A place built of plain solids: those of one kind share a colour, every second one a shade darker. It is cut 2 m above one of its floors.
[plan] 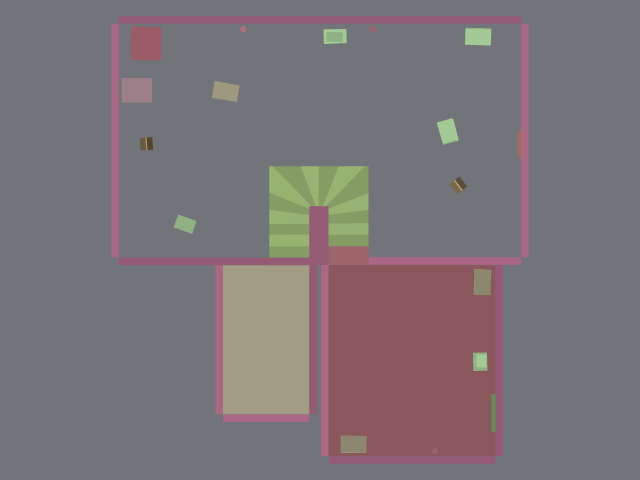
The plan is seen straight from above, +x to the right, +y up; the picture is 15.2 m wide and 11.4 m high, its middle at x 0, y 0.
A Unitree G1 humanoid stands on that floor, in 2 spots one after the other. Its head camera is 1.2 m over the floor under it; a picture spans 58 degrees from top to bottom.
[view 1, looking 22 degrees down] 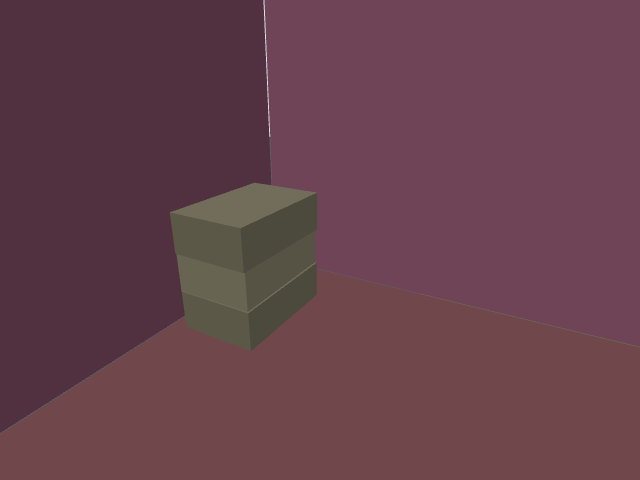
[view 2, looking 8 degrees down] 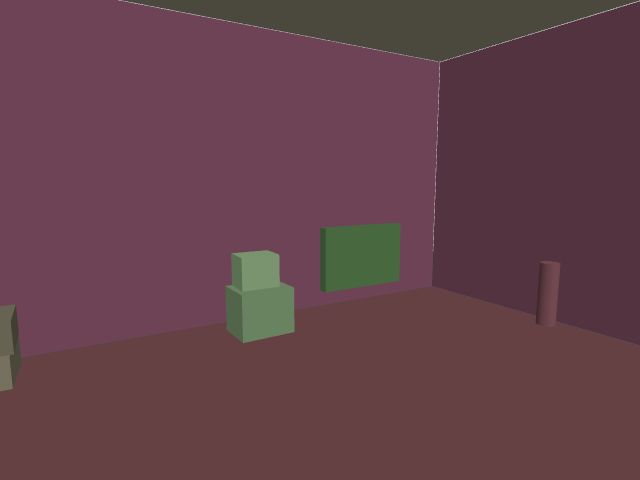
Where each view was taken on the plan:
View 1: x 2.36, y -3.60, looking -151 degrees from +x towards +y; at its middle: wall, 2.66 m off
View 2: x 0.72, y -1.59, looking -31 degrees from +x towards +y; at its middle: wall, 4.06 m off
